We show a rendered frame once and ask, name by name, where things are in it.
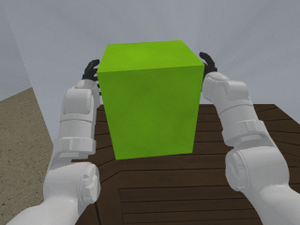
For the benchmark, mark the left robot forearm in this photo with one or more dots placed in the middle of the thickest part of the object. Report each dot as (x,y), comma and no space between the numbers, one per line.
(76,136)

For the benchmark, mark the left robot upper arm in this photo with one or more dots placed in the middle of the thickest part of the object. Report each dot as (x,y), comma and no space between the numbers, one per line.
(68,189)

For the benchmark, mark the right robot upper arm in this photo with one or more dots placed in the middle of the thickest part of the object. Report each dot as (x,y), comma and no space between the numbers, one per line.
(260,172)

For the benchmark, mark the left robot hand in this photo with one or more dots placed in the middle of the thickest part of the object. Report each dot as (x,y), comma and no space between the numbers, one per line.
(90,71)

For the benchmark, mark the carton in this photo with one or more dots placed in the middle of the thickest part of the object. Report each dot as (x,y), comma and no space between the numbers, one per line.
(151,94)

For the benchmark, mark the pedestal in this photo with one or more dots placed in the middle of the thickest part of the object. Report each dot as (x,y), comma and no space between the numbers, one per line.
(182,189)

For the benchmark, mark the right robot forearm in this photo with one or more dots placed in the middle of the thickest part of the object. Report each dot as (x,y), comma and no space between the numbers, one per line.
(240,123)

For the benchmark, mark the right robot hand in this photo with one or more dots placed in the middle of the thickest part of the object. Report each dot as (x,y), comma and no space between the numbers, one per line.
(209,67)

